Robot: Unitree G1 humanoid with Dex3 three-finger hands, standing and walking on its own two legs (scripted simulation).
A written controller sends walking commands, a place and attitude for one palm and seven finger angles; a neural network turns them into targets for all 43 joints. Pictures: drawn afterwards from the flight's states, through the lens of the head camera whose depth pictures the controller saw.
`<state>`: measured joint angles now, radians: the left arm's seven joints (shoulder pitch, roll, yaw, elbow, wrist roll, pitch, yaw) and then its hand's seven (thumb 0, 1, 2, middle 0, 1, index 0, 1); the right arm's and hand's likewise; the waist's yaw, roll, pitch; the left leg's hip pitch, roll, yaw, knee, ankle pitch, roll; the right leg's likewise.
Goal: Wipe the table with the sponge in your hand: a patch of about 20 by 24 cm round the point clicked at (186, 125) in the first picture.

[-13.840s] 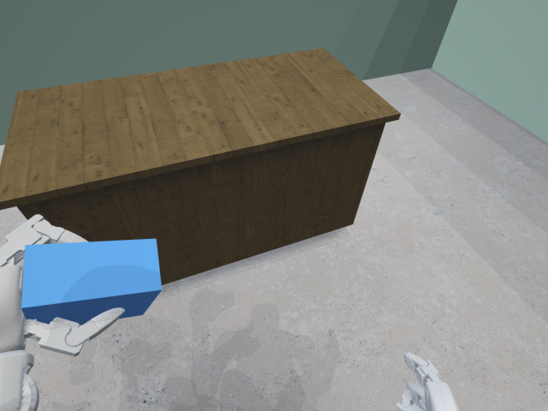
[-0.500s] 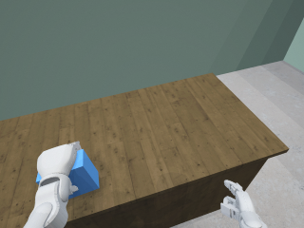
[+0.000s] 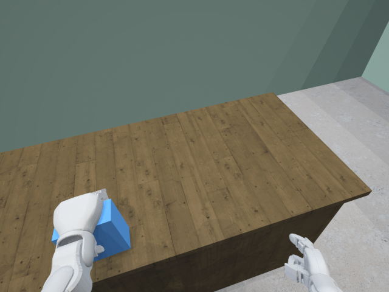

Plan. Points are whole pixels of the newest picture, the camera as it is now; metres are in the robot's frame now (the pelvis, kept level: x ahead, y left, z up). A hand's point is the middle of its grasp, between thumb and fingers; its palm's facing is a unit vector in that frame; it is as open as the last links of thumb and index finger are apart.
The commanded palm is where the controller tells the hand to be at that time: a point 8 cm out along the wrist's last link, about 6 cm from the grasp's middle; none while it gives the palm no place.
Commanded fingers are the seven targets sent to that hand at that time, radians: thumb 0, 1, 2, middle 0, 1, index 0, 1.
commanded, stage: lower the sponge onto the table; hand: left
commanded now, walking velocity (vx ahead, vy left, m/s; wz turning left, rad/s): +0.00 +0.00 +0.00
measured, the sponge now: (98, 237) +0.21 +0.27 -0.03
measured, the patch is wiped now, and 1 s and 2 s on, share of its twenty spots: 0.00 0.00 0.25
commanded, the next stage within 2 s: wipe forward along the first lane in 0.78 s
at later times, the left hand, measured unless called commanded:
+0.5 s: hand (94, 235) +0.21 +0.27 -0.01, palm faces -0.08 -0.11 -0.99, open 9.9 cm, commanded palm +0.19 +0.26 +0.05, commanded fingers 0.00 0.10 1.30 -1.20 -1.60 -1.20 -1.60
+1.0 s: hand (95, 234) +0.21 +0.27 -0.02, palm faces -0.07 -0.07 -0.99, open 9.9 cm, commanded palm +0.20 +0.27 +0.03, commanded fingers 0.00 0.10 1.30 -1.20 -1.60 -1.20 -1.60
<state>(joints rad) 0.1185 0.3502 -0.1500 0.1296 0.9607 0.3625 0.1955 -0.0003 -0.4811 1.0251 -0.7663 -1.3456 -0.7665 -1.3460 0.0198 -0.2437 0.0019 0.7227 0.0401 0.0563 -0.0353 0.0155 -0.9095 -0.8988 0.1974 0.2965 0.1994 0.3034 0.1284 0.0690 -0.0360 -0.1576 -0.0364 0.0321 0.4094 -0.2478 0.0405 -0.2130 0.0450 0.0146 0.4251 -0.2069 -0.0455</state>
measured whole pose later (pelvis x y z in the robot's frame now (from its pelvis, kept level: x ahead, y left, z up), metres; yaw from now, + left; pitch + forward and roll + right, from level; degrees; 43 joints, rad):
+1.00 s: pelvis -0.02 -0.01 -0.01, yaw +0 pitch +2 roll +1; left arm 0.04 0.33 -0.13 0.34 0.99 0.30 0.30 0.00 -0.48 1.03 -0.77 -1.35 -0.77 -1.35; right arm 0.06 -0.25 -0.02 0.74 0.05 0.06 -0.06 0.01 -0.91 -0.90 0.20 0.30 0.20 0.30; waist 0.11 0.06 -0.06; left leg -0.26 -0.03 0.03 0.49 -0.26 0.03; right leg -0.32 0.05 0.01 0.50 -0.21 -0.06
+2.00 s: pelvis -0.03 -0.01 -0.02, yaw +1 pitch +12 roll +0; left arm -0.48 0.50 0.01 0.93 1.02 0.13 0.32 0.01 -0.50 1.04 -0.78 -1.34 -0.78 -1.35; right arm 0.20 -0.28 -0.03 0.74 0.07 0.07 -0.07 0.01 -0.91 -0.90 0.20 0.30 0.20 0.30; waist 0.01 0.04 -0.12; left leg -0.58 -0.02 0.01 0.67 -0.30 0.03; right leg -0.61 0.06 -0.02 0.64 -0.24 -0.06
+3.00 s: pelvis +0.00 +0.03 -0.02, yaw +1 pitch +15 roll -2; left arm -0.69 0.47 -0.07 1.06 1.01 0.17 0.33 0.01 -0.50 1.04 -0.78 -1.35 -0.78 -1.35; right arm 0.23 -0.24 -0.03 0.77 0.06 0.11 -0.02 0.01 -0.91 -0.90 0.20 0.30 0.20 0.30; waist -0.02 0.03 -0.13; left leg -0.59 -0.05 0.01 0.66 -0.34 0.08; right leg -0.59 0.03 -0.01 0.58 -0.26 -0.01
